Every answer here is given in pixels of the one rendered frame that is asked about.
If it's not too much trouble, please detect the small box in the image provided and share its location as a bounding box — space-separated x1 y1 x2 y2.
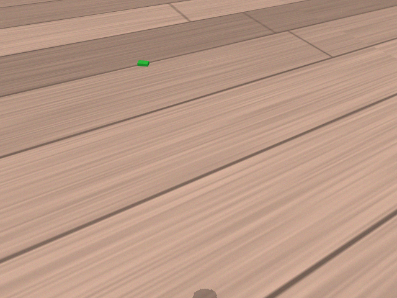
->
137 60 149 66

